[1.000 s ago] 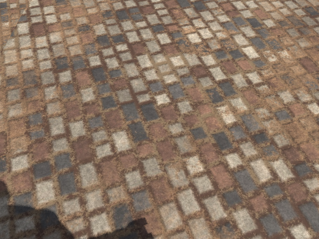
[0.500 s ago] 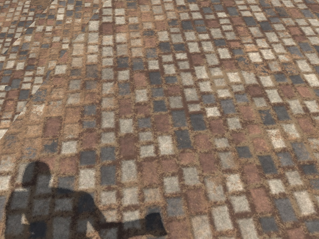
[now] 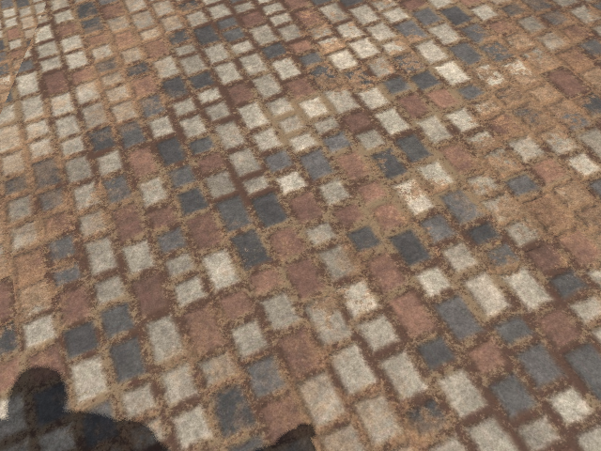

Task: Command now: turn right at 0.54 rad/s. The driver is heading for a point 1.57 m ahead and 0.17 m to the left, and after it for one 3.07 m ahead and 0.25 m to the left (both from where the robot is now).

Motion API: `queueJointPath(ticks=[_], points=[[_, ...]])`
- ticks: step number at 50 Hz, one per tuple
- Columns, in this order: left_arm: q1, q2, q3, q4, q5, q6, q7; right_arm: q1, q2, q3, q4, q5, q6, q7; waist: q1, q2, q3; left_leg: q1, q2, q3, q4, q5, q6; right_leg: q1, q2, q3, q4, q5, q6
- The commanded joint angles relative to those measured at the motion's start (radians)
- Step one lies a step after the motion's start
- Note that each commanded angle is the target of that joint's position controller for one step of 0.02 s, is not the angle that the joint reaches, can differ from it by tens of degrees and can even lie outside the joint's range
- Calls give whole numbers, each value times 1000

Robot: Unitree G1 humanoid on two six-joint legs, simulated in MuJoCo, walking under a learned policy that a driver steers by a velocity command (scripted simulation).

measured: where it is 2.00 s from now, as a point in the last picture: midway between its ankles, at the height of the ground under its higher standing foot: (255, 342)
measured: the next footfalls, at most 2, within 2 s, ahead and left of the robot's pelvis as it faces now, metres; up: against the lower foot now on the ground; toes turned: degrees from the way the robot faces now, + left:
left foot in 0.38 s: +0.09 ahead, +0.16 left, +0.00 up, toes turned -5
left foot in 1.00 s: +0.23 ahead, +0.25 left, +0.00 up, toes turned +19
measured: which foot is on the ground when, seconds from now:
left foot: up 0.00-0.36, down 0.38-0.60, up 0.62-0.98, down 1.00-1.00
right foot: down 0.00-1.00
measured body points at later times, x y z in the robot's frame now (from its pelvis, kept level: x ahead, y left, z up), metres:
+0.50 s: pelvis +0.03 +0.01 -0.01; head +0.06 +0.02 +0.44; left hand +0.19 +0.28 -0.11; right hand +0.14 -0.28 -0.12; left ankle +0.05 +0.16 -0.74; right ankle +0.01 -0.07 -0.74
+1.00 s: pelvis +0.13 +0.10 -0.01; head +0.17 +0.12 +0.43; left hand +0.05 +0.39 -0.13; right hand +0.43 -0.05 -0.08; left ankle +0.19 +0.23 -0.74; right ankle +0.01 -0.07 -0.74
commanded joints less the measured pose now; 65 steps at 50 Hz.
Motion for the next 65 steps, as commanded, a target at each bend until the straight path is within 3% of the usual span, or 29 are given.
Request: queueJointPath(ticks=[1,8,13,16,18,20,22,27,29,30,31,32,33,34,38,42,45,47,49,50,51,52,53,54,55,56,57,60,65], points=[[-19,172,40,-80,-5,-14,25,-2,-89,-27,-56,4,-20,-2,-16,-139,-154,-111,8,-62,19,105,-15,218,-240,315,-197,381,-142],[-18,155,29,-86,5,0,37,-4,-73,-20,-41,6,-25,1,4,-161,-126,-78,21,-64,-198,166,-57,217,-218,323,-217,238,-144],[-66,90,-4,-60,31,-1,26,25,-48,0,-10,5,-41,20,14,-165,-113,124,64,-35,-408,178,-51,116,-197,265,-226,174,-144],[-80,102,-9,-28,33,-2,16,37,-63,4,0,12,-50,30,8,-153,-90,213,49,-7,-539,190,-28,96,-202,261,-206,190,-137],[-66,129,-1,-7,17,0,18,48,-90,4,-3,5,-59,34,-18,-111,-75,265,38,-5,-708,366,2,110,-181,242,-163,234,-95],[1,145,10,-6,33,-9,24,44,-190,-13,-18,4,-59,32,38,14,-116,307,106,-106,-642,716,57,115,-90,171,-82,173,-32],[-46,132,13,-15,25,-5,35,53,-166,-17,-14,23,-51,41,12,81,-134,255,115,-169,-661,639,121,132,-11,55,-6,131,10],[-54,81,26,-46,17,26,45,57,-149,-14,-34,15,-49,35,4,135,-143,202,163,-341,-693,525,193,94,5,25,74,29,20],[1,93,37,-44,19,21,38,29,-129,-9,-54,24,-39,31,30,56,-172,114,102,-283,-622,349,150,183,-55,69,-27,-43,-13],[34,122,47,-38,18,17,35,5,-95,0,-68,32,-34,31,47,-65,-151,-19,13,-165,-499,124,96,255,-152,179,-140,-163,-69],[53,171,58,-32,14,7,30,-5,-71,9,-89,34,-33,34,54,-231,-106,-163,-60,-43,-315,-66,64,293,-349,423,-287,-249,-173],[65,162,50,-35,25,-13,29,-30,-108,-3,-110,26,-37,35,55,-195,-63,-265,16,-89,-110,-120,58,279,-459,538,-329,-252,-238],[44,136,42,-43,21,-33,33,-18,-129,-14,-104,32,-38,38,30,-105,-36,-297,44,-125,-33,-70,64,270,-448,500,-333,-270,-232],[13,128,39,-49,8,-48,37,2,-115,-14,-96,33,-38,43,10,-83,-9,-331,67,-131,-23,0,60,284,-410,422,-345,-274,-197],[54,135,41,-33,13,-68,39,-47,-62,7,-118,32,-56,73,53,-97,-11,-302,94,-46,-118,191,18,322,-307,138,-383,-13,-124],[110,175,55,-9,2,-68,25,-123,-6,36,-176,31,-65,101,87,-109,-14,-209,93,26,-328,259,13,318,-291,-17,-374,117,-111],[131,201,67,1,-14,-65,12,-140,-22,38,-200,34,-61,112,86,-132,-3,-119,67,85,-419,242,43,291,-308,-78,-350,130,-97],[138,211,71,11,-27,-60,7,-125,-38,32,-211,32,-57,115,57,-147,-4,-49,40,105,-464,205,83,286,-337,-96,-306,245,-82],[125,206,63,23,-36,-57,7,41,-73,3,-170,26,-57,110,-63,-123,-97,249,-37,139,-574,249,147,212,-317,-173,-84,585,-44],[147,167,44,28,-26,-64,7,207,-129,-30,-116,29,-52,97,-139,-92,-191,511,-65,121,-588,276,179,95,-270,-215,115,603,-10],[141,84,11,-13,11,-73,3,364,-226,-55,-88,22,-46,73,-187,83,-299,830,182,-246,-626,173,267,-238,-192,-232,491,117,60],[151,54,-2,-41,-7,-95,3,333,-270,-47,-116,16,-60,70,-138,176,-424,871,410,-745,-821,15,405,-433,-52,-49,749,-352,86],[72,159,27,-47,-49,-105,0,285,-193,-24,-114,11,-79,80,-169,49,-313,763,402,-642,-868,20,374,-507,-93,62,824,-290,79],[45,155,26,-61,-64,-108,-4,248,-150,-12,-101,5,-89,82,-133,85,-202,643,361,-462,-867,63,336,-523,-136,51,801,-212,58],[51,146,27,-47,-45,-105,1,190,-103,1,-93,9,-99,86,-90,48,-137,523,303,-342,-886,116,299,-480,-178,48,741,-127,53],[75,143,32,-32,-28,-94,4,141,-65,10,-93,5,-108,89,-53,74,-101,436,262,-252,-914,189,274,-424,-200,64,686,-56,55],[113,132,33,-10,-28,-79,2,109,-48,13,-93,-2,-118,88,-25,88,-85,376,234,-179,-948,245,256,-364,-206,76,671,2,60],[135,86,28,8,-30,-50,3,107,-50,5,-68,-17,-148,81,-2,36,-58,336,211,-29,-984,469,245,-364,-179,102,626,103,83],[11,41,13,-36,-20,-63,-10,140,-63,3,-36,-15,-151,60,-38,14,-4,369,177,125,-1020,554,205,-394,-138,77,320,341,90]])
Velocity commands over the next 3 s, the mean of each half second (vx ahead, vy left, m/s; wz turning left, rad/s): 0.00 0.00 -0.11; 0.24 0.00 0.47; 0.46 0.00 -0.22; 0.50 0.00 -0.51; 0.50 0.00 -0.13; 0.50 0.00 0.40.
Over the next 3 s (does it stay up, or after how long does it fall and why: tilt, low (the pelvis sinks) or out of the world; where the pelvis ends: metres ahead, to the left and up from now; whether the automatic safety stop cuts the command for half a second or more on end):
stays up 1.19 0.14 -0.01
